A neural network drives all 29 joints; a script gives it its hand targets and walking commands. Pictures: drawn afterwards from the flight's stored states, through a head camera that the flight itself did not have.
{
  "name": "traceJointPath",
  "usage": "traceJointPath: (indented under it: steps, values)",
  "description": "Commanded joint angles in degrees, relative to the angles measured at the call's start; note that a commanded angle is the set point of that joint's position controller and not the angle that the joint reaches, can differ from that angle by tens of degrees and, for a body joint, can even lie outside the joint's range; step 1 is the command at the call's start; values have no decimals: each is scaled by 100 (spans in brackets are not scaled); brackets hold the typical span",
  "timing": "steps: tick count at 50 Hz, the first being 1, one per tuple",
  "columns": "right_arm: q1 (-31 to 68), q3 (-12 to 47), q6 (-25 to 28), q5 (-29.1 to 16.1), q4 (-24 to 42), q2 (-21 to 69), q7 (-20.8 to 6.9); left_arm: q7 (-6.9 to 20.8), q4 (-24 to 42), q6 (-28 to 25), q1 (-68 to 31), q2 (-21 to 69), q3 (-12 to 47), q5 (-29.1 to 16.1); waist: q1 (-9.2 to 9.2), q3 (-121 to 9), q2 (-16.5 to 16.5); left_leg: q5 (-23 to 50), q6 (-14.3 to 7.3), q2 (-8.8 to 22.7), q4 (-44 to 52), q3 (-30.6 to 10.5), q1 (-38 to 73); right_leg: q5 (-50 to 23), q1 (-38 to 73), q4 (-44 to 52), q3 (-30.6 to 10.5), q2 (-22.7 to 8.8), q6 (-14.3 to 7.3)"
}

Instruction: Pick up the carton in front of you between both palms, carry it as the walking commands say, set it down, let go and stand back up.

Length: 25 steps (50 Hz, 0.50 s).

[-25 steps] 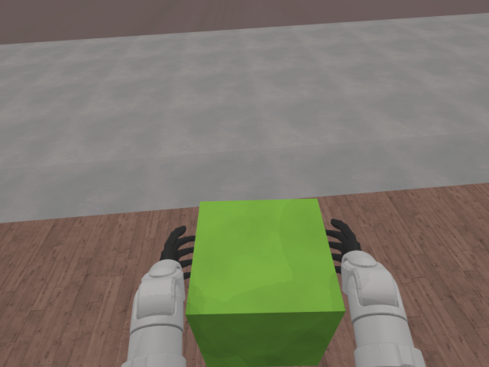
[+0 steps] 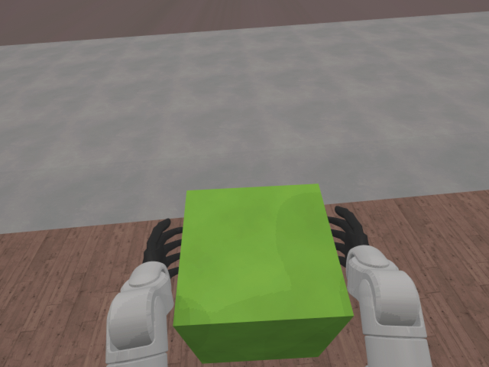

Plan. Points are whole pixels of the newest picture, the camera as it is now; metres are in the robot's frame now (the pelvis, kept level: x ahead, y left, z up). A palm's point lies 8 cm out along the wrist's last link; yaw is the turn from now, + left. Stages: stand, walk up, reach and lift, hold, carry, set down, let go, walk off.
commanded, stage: carry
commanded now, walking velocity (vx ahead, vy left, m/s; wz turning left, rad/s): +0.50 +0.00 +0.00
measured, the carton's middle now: (256, 279) +0.29 +0.01 +0.03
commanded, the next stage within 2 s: none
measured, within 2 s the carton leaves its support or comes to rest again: neither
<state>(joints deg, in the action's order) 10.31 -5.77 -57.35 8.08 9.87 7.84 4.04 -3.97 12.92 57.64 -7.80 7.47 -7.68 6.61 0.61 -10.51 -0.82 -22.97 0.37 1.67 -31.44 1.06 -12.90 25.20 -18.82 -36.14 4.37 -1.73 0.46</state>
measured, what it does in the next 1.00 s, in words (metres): walks ahead: left foot, then right foot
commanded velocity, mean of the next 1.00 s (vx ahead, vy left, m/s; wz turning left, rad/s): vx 0.50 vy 0.00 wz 0.00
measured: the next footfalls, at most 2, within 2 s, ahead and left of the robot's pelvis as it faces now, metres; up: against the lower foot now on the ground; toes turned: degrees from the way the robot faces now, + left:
left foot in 0.28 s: +0.24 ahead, +0.11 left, +0.00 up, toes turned +11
right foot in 0.74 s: +0.62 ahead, -0.07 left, +0.00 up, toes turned -9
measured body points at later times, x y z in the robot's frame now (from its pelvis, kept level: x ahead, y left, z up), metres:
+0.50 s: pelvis +0.26 +0.04 +0.02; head +0.24 +0.05 +0.47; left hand +0.51 +0.18 +0.10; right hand +0.50 -0.12 +0.10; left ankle +0.20 +0.10 -0.73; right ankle +0.27 -0.09 -0.67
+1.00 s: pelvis +0.60 +0.00 +0.02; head +0.59 -0.01 +0.47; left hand +0.82 +0.18 +0.09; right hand +0.85 -0.13 +0.09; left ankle +0.62 +0.15 -0.66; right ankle +0.58 -0.06 -0.73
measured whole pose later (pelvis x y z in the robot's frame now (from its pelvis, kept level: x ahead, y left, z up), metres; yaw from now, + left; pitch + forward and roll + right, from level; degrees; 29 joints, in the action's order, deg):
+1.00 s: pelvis +0.60 +0.00 +0.02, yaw +4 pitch +4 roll +1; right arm -4.6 -1.6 -65.4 3.9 29.3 7.7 6.6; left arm -7.0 29.5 65.1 5.1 7.8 -2.1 2.0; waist 1.9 -5.8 0.1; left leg -11.1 -0.6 6.4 -53.5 5.6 -33.9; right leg 11.8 -10.5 -17.6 13.7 -1.4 -4.2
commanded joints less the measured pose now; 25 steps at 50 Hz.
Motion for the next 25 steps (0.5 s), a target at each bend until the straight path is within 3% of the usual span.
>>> traceJointPath:
  steps: [1,2,3,4,5,6,7,8,11,13,14,15,16,17,18,19,20,21,25]
  values:
    - [1915,3711,-381,-1655,1129,4768,-585,714,839,379,-2544,4817,4175,-1897,-115,-747,-519,2077,-688,1055,338,-887,718,-622,213,1133,489,159,-58]
    - [1902,3770,-514,-1744,1411,4721,-526,626,931,474,-2236,4876,4137,-1917,13,-982,-104,2073,-386,641,-460,-95,-247,-740,1498,1584,-92,-175,-235]
    - [2052,3856,-658,-1922,1718,4686,-489,516,996,550,-1928,4809,4006,-1820,115,-999,1249,1847,-65,156,-1936,603,-1820,-1889,2731,1607,-1669,-1163,-721]
    - [2099,3965,-760,-2053,1897,4685,-464,411,1077,637,-1707,4765,3878,-1724,113,-762,2017,-358,32,-168,-2492,730,-3395,-3849,3646,1585,-2699,-1974,-1238]
    - [2090,4035,-819,-2172,2076,4687,-443,334,1350,712,-1626,4778,3821,-1698,164,-564,1433,-1135,-45,9,-2560,449,-3838,-4481,3784,1630,-2685,-2124,-1456]
    - [1926,4020,-865,-2228,2195,4744,-422,276,1653,765,-1639,4854,3850,-1732,170,-504,926,-1380,-76,126,-2381,395,-3994,-4189,3822,1682,-2495,-2116,-1397]
    - [1706,3989,-895,-2274,2278,4830,-402,237,1948,806,-1647,4914,3912,-1794,172,-439,677,-1263,-113,222,-1912,408,-3979,-3744,3777,1770,-2226,-2031,-1228]
    - [1567,3952,-905,-2278,2328,4865,-368,212,2163,836,-1716,4892,3989,-1857,145,-391,657,-762,-114,254,-1282,463,-3646,-3509,3556,1839,-1823,-1860,-989]
    - [1149,3758,-928,-2111,2443,4597,-172,162,2498,926,-1626,4542,4111,-2049,45,-543,1012,684,-128,-170,-26,980,-1439,-3152,2118,1818,-433,-1339,-554]
    - [812,3573,-965,-1966,2415,4311,-37,121,2642,1002,-1487,4190,4141,-2149,-113,-966,633,1420,-181,-536,421,1583,969,-3261,841,760,406,-955,-298]
    - [661,3470,-1002,-1883,2389,4128,29,92,2666,1050,-1475,3970,4101,-2159,-188,-1208,266,986,-264,-186,424,1075,2149,-2715,1,-149,672,-731,-154]
    - [623,3366,-1031,-1795,2368,3920,105,75,2772,1128,-1633,3736,4050,-2158,-285,-1102,-1071,-500,-669,1370,1686,-1752,2344,-1308,-1034,-1903,893,-119,142]
    - [779,3318,-1074,-1769,2403,3815,157,65,2757,1198,-1743,3651,4096,-2251,-266,-769,-1502,192,-1367,2274,2084,-3433,2528,385,-2183,-2873,295,174,70]
    - [903,3365,-1125,-1832,2536,3833,168,72,2608,1234,-1672,3686,4099,-2291,-221,-638,-876,608,-1555,2352,1940,-3245,2293,419,-2488,-3510,-260,-271,-115]
    - [1037,3467,-1145,-1927,2583,3941,152,94,2488,1251,-1618,3754,4009,-2257,-221,-556,-403,1254,-1506,2190,1838,-2782,1959,203,-2515,-3624,-335,-463,-191]
    - [1200,3585,-1150,-2019,2658,4024,113,114,2343,1243,-1526,3917,3953,-2208,-198,-566,-43,1271,-1354,2068,1922,-2276,1745,-170,-2497,-3439,-384,-619,-221]
    - [1323,3726,-1150,-2115,2678,4152,64,128,2226,1221,-1430,4052,3914,-2121,-161,-517,50,1360,-1119,1890,2047,-1742,1475,-507,-2300,-3002,-382,-713,-200]
    - [1324,3805,-1151,-2161,2706,4196,17,121,2152,1194,-1275,4110,3852,-1979,-146,-523,-56,1416,-947,1733,2140,-1312,1322,-737,-2081,-2581,-261,-645,-176]
    - [1231,4029,-1135,-2341,2699,4177,-203,77,2002,1085,-919,4216,3754,-1603,-155,-243,-353,2100,-821,1393,2295,-450,1446,-1442,-2113,-1205,193,-400,-40]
